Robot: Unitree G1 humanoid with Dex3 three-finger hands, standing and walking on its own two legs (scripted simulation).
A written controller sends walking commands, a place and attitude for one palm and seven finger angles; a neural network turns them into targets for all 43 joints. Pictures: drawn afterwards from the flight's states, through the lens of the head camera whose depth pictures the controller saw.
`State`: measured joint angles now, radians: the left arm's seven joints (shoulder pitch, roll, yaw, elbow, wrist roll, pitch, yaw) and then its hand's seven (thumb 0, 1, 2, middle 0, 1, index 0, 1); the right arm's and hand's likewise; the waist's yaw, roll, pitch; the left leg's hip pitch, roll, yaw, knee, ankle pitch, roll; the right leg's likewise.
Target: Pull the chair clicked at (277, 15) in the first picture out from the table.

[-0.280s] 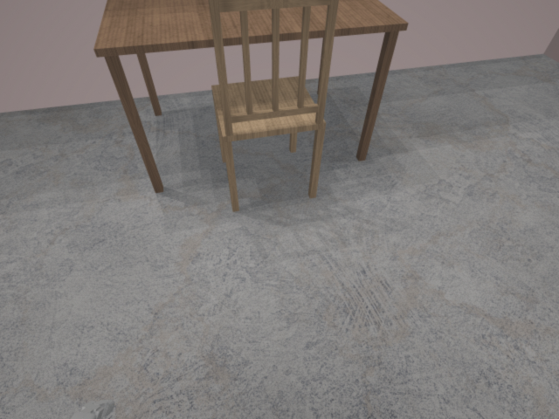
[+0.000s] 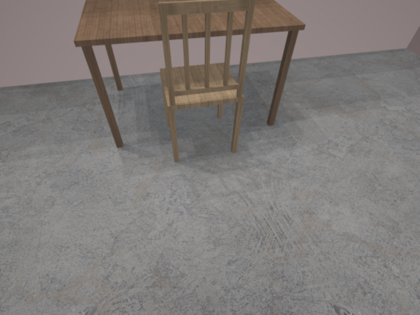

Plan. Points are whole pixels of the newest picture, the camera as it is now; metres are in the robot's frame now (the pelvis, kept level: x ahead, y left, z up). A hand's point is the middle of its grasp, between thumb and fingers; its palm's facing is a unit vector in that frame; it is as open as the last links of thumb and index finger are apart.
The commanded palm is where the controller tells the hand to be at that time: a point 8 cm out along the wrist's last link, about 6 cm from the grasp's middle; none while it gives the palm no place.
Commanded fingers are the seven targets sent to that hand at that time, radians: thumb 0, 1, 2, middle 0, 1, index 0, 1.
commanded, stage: stand and wait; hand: left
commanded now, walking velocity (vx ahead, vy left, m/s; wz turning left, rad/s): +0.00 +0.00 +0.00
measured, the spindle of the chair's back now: (207, 53) +1.20 +0.09 -0.07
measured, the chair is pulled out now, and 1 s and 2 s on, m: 0.00 0.00 0.00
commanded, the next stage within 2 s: look at it before walking up in 0.68 s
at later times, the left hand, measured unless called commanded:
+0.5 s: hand out of the picture +0.05 +0.24 -0.15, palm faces -0.02 -0.94 -0.34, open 7.4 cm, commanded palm none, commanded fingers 0.00 0.90 0.90 -0.20 -0.30 -0.20 -0.30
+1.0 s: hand out of the picture +0.05 +0.23 -0.15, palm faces -0.03 -0.95 -0.32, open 7.4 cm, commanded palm none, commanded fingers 0.00 0.90 0.90 -0.20 -0.30 -0.20 -0.30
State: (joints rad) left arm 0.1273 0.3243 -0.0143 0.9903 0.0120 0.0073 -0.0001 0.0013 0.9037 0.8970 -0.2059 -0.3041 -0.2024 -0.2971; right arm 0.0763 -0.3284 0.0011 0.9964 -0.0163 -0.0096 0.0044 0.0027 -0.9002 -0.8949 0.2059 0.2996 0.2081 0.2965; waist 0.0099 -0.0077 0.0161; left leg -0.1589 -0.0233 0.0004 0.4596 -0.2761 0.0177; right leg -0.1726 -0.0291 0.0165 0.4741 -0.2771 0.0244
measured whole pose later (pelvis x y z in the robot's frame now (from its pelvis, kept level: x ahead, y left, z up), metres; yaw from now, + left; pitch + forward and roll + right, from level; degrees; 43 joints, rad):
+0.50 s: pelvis -0.02 -0.01 +0.00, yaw +0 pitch -2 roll +0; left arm 0.15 0.34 -0.01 1.08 0.01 0.00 0.00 0.00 0.90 0.90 -0.21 -0.30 -0.20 -0.30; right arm 0.13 -0.34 0.00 1.11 -0.01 0.00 0.01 0.00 -0.90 -0.89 0.21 0.30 0.21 0.30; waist 0.00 0.00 0.04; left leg -0.14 -0.01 0.00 0.39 -0.22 0.00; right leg -0.16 -0.01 0.01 0.41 -0.22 0.01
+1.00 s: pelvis -0.02 -0.01 +0.01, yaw +0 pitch -2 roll +0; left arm 0.14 0.33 -0.01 1.09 0.01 0.00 0.00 0.00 0.90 0.90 -0.21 -0.30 -0.20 -0.30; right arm 0.12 -0.34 0.00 1.11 -0.01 -0.01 0.01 0.00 -0.90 -0.89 0.21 0.30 0.21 0.30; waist 0.00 0.00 0.03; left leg -0.14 0.00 0.00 0.38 -0.21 0.00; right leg -0.16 -0.01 0.02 0.39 -0.20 0.01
